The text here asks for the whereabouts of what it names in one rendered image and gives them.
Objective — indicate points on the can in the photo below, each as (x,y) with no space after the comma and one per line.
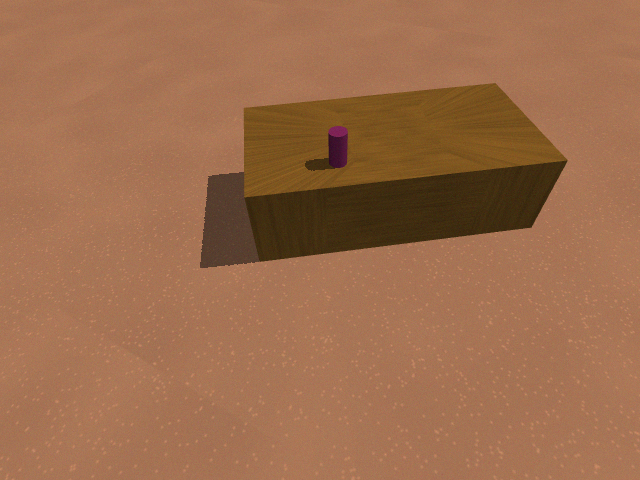
(338,140)

